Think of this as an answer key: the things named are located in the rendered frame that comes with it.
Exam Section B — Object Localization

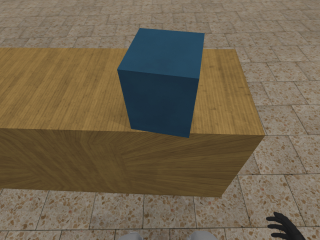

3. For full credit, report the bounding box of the pedestal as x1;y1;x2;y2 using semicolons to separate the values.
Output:
0;47;265;198

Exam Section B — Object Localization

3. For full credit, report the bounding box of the robot right hand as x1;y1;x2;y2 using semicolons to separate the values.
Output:
266;211;306;240

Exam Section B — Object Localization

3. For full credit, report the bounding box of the carton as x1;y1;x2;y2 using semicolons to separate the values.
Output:
117;28;205;138

